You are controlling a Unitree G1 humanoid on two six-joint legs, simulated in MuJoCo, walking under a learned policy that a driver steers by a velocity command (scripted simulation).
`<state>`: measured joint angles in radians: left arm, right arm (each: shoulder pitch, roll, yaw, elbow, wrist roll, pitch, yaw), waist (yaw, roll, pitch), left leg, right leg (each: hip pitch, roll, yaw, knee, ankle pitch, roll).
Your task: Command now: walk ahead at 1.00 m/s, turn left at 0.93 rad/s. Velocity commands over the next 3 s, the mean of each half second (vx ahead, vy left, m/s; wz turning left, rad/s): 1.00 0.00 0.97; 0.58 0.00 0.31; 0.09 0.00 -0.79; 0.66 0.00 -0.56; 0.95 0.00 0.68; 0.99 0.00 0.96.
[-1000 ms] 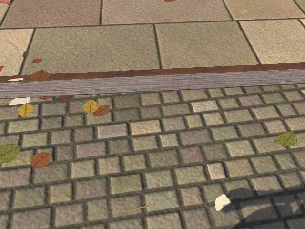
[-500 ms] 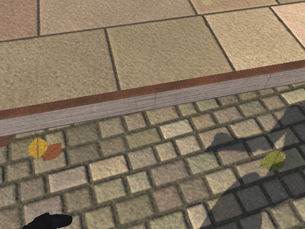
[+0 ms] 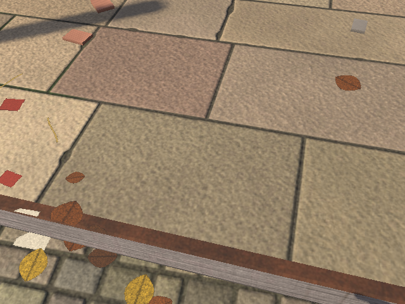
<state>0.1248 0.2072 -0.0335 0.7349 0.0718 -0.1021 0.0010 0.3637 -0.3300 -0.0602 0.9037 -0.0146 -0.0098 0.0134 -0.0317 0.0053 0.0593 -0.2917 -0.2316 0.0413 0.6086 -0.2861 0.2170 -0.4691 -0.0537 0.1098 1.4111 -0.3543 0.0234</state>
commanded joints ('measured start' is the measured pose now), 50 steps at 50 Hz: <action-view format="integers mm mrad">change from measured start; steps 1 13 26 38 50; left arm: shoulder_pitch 26 504 340 171 875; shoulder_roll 165 307 123 145 153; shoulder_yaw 31 98 79 58 112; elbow -85 0 186 -214 182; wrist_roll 14 -4 6 -36 12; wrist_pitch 29 1 -38 -2 1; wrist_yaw -2 55 4 -76 -64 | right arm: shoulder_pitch -37 -246 -599 48 -310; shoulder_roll -139 35 83 -53 -52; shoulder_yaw -30 1 73 21 11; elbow -85 -198 -555 -122 -296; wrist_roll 10 -4 -32 -69 -32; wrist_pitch -61 -106 19 -76 -119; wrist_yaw -11 -21 -10 61 48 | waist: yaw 91 270 -16 35 387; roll -125 -223 -99 -103 -206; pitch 71 -277 60 -179 -86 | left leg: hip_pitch -95 -387 -954 47 -429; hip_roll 290 85 276 550 83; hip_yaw -512 -271 78 -616 -39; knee -454 734 1068 -2 862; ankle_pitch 94 -160 -259 1068 -301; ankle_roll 151 -82 -42 148 -483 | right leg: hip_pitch -123 945 576 -597 786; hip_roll -66 -262 -197 36 3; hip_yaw -40 140 -327 106 24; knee -242 -916 -1262 753 -1058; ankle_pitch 15 380 1043 -55 894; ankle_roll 52 -25 -41 -8 -176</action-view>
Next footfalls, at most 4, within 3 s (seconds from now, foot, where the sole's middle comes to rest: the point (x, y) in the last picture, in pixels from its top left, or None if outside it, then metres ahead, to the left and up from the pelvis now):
0.24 right None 0.38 -0.20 -0.75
0.60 left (158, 229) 0.68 0.17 -0.61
1.00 right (147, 154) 0.99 0.22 -0.61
1.30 left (90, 178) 0.89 0.42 -0.61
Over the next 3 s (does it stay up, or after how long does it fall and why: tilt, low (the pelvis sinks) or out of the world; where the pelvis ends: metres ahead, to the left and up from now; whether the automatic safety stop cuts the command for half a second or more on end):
stays up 1.97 0.31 0.16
